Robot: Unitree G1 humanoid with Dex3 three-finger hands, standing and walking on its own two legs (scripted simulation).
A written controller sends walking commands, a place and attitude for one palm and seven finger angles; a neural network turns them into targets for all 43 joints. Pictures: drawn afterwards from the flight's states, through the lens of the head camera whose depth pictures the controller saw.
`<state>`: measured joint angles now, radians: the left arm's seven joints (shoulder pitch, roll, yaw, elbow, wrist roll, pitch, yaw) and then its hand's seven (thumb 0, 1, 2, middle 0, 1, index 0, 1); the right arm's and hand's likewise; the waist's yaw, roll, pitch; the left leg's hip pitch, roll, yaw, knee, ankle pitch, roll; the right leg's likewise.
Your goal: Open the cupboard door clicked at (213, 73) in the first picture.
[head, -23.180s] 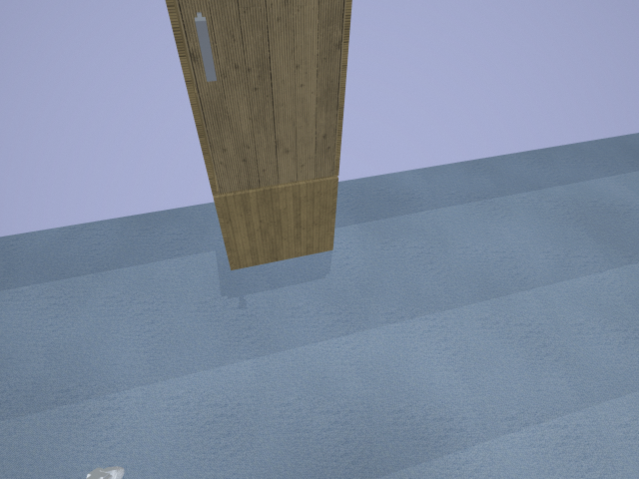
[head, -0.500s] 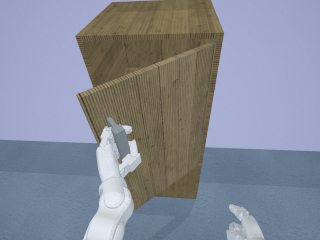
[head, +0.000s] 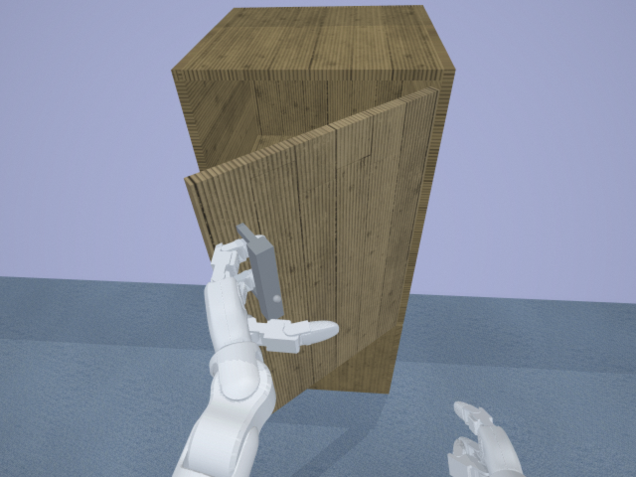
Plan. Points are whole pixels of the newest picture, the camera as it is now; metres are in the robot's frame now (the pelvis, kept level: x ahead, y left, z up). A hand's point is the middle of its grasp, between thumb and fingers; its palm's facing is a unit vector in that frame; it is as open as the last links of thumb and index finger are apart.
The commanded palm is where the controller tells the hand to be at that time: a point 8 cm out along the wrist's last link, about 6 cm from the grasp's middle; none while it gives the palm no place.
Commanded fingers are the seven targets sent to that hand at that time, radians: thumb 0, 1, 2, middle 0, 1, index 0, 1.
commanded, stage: open thumb and fingers to let go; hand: left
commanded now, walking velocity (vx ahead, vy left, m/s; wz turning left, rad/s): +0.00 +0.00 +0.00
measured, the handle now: (258, 272) +0.33 +0.11 +0.11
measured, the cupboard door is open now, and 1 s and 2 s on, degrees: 41 42 42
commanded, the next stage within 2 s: slide the hand sideways off the handle in 0.20 s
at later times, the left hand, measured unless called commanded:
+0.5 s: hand (271, 322) +0.26 +0.08 +0.12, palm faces -0.09 -1.00 -0.03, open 16.2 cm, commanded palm +0.24 +0.11 +0.11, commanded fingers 0.00 -0.50 0.30 -0.15 -0.30 -0.15 -0.30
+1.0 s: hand (246, 346) +0.23 +0.10 +0.11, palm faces -0.03 -1.00 +0.00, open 16.1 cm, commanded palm +0.20 +0.17 +0.11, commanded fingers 0.00 -0.50 0.30 -0.15 -0.30 -0.15 -0.30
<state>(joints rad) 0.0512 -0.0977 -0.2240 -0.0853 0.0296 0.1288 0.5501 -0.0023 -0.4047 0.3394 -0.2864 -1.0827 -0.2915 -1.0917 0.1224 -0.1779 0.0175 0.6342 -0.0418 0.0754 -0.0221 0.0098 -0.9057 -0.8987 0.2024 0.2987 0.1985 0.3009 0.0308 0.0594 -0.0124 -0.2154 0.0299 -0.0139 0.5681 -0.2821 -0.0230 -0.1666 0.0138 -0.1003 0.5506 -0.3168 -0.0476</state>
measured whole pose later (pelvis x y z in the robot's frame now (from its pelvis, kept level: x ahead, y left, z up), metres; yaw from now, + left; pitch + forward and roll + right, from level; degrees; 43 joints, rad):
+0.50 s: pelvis -0.01 +0.03 -0.01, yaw +0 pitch -4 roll -1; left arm 0.02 0.04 -0.26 -0.10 -0.05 0.09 0.13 -0.01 -0.49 0.30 -0.20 -0.38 -0.14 -0.39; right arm 0.18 -0.18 0.06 0.57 0.01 0.09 -0.02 0.01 -0.90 -0.90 0.20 0.30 0.20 0.30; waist 0.04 0.04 0.00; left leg -0.27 -0.01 0.01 0.63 -0.29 0.02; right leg -0.22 -0.03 -0.08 0.61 -0.32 -0.01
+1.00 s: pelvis +0.00 +0.01 +0.00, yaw -2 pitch -4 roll +0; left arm 0.30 0.10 -0.14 -0.31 -0.11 0.07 0.05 -0.01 -0.50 0.30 -0.19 -0.32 -0.18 -0.32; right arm 0.18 -0.20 0.06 0.53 0.00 0.01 -0.03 0.01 -0.90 -0.90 0.20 0.30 0.20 0.30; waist 0.03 0.04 -0.01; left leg -0.23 0.03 0.02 0.59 -0.29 -0.01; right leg -0.19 0.01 -0.07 0.57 -0.31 -0.03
